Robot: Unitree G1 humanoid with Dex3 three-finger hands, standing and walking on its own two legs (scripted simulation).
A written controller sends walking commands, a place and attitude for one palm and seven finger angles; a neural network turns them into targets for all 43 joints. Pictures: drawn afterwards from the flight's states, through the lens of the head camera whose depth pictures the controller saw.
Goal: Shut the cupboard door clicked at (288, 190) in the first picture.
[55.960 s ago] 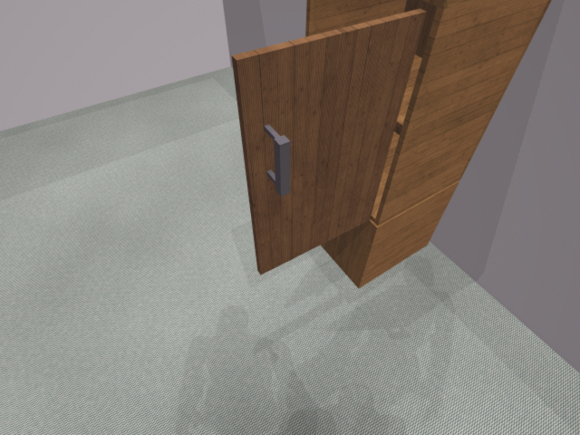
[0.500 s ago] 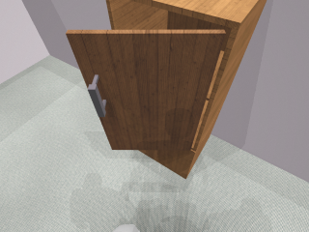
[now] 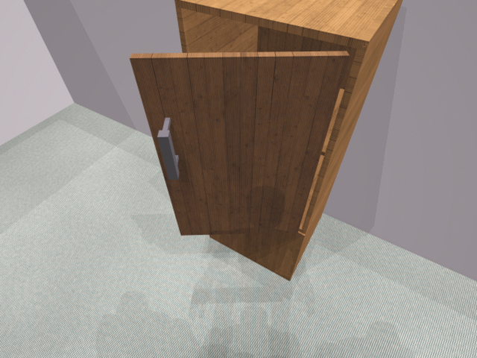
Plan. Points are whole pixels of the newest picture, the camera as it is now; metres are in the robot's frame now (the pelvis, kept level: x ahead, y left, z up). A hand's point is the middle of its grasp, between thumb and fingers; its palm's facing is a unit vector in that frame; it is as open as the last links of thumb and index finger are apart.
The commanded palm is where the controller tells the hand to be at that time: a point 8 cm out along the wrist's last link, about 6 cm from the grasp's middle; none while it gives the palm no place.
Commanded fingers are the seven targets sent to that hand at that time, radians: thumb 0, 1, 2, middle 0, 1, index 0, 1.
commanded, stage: come to a stop and stand still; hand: left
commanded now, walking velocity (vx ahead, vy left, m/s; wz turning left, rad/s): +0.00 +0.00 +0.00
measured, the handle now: (170, 149) +0.50 +0.18 +0.06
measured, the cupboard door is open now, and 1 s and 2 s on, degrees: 33 33 33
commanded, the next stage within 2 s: look again from close up in 0.34 s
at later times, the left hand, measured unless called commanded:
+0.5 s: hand out of the picture -0.02 +0.16 -0.18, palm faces +0.01 -0.99 -0.15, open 7.3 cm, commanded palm none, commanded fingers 0.00 0.90 0.90 -0.20 -0.30 -0.20 -0.30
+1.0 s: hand out of the picture +0.04 +0.24 -0.17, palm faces +0.01 -0.96 -0.28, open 7.4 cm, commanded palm none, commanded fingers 0.00 0.90 0.90 -0.20 -0.30 -0.20 -0.30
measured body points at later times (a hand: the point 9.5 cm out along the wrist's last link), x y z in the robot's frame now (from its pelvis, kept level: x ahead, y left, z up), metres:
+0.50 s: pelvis -0.01 -0.01 +0.00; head +0.01 +0.00 +0.45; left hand -0.02 +0.21 -0.17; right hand -0.04 -0.22 -0.16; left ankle +0.03 +0.11 -0.74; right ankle +0.00 -0.12 -0.74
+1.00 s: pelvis -0.02 +0.02 +0.00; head -0.03 +0.03 +0.45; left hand +0.04 +0.29 -0.15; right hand +0.09 -0.25 -0.13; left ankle +0.02 +0.11 -0.74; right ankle +0.00 -0.12 -0.74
